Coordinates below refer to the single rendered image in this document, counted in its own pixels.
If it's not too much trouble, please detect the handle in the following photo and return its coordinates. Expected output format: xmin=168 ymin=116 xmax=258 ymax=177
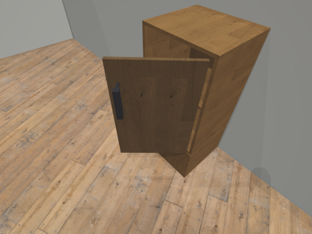
xmin=112 ymin=82 xmax=123 ymax=119

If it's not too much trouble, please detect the cupboard door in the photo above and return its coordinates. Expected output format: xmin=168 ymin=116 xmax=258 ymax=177
xmin=102 ymin=57 xmax=210 ymax=153

